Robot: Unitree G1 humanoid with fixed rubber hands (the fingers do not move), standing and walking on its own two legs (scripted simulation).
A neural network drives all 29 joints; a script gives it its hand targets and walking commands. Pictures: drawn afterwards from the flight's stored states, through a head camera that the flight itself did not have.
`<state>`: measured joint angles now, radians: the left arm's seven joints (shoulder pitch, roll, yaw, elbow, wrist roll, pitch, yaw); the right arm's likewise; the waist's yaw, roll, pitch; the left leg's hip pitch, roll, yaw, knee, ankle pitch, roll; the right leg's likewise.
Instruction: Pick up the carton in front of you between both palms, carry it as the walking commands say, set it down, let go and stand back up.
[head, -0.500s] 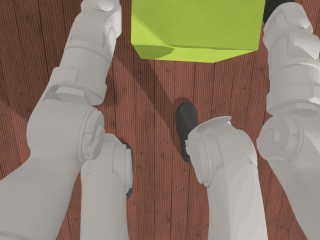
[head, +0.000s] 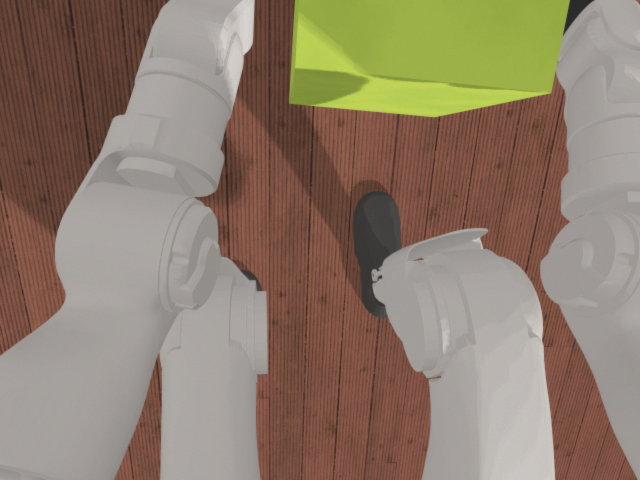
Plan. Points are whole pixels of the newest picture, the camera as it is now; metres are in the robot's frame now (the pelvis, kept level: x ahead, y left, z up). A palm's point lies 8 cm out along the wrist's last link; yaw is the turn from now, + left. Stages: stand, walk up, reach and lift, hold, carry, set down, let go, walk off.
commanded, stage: set down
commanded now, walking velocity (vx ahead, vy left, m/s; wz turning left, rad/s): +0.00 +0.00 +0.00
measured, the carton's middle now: out of the picture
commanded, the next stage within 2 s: let go in 1.60 s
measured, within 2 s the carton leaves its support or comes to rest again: rests again in 0.24 s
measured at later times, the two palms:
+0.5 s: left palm out of the picture +0.58 +0.05 -0.20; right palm (572, 28) +0.47 -0.31 -0.20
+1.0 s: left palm out of the picture +0.61 +0.02 -0.04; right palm out of the picture +0.48 -0.33 -0.05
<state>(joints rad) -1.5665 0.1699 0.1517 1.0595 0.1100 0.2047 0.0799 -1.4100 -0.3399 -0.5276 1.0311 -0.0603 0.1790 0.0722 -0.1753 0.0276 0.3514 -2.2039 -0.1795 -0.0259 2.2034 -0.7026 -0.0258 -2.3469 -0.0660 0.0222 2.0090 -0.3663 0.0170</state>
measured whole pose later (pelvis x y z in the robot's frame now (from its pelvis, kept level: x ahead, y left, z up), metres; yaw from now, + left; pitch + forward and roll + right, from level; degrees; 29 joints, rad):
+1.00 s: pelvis +0.00 -0.01 +0.07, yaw -1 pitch +43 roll +3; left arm -1.52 0.35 0.12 1.05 -0.04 0.25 0.09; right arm -1.32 -0.32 -0.38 0.92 0.08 0.18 -0.07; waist -0.18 0.06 0.17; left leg -2.04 -0.11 0.00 1.96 -0.67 -0.02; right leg -2.21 0.00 0.04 1.79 -0.32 0.01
